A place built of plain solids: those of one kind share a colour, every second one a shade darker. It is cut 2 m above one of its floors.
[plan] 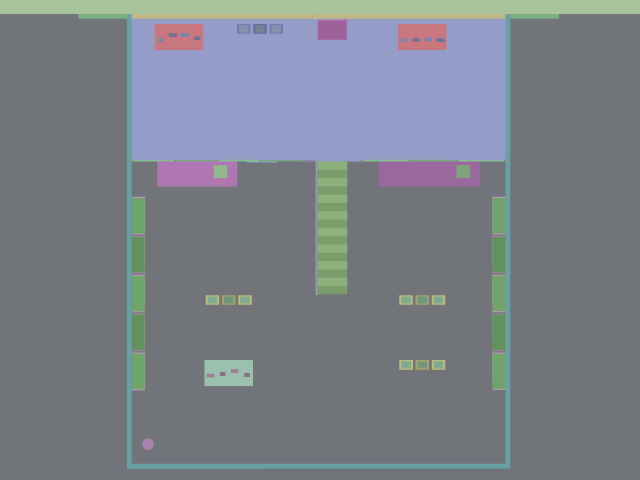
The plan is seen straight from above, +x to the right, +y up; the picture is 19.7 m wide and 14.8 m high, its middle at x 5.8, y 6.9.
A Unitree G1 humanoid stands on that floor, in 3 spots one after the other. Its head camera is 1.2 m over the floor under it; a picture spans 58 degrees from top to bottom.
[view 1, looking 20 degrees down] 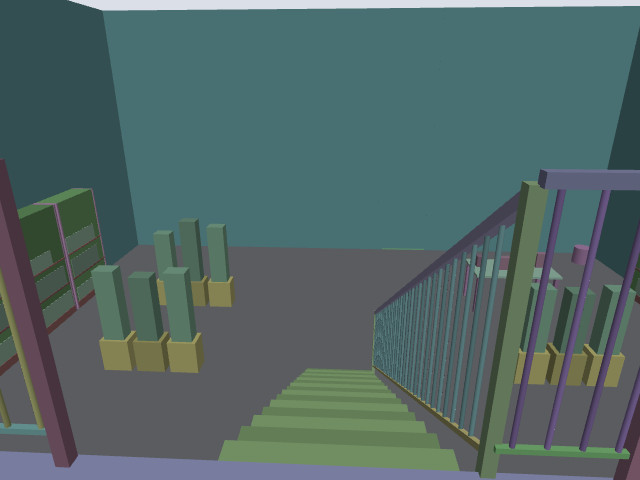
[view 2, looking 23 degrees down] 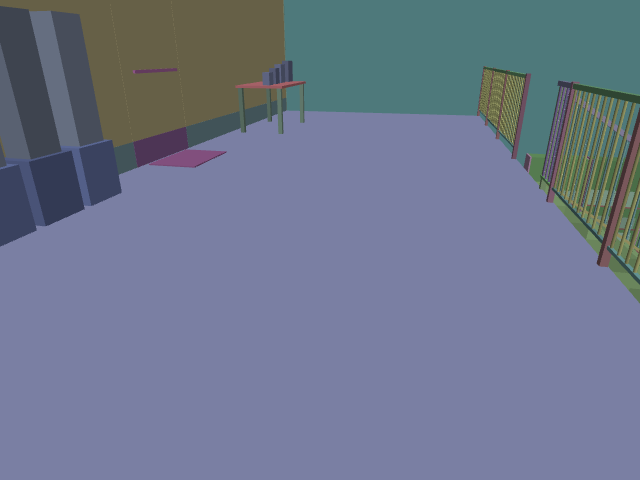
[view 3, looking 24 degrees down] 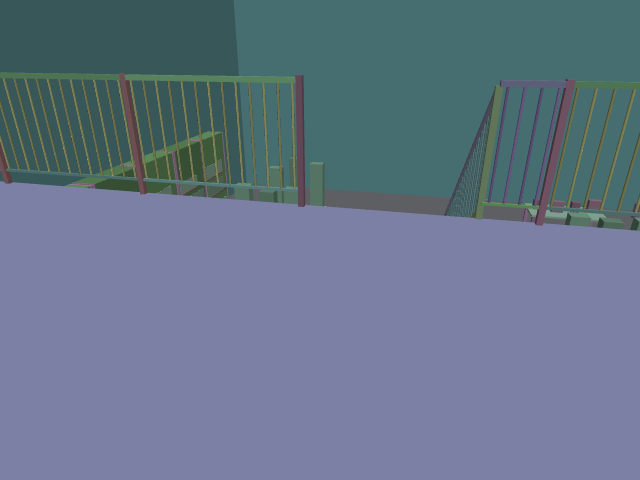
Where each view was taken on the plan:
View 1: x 6.18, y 10.42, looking -87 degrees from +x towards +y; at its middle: wall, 11.11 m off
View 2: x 1.20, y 10.52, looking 13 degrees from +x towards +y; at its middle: upper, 3.07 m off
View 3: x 6.18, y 12.62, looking -77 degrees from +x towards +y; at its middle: upper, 2.95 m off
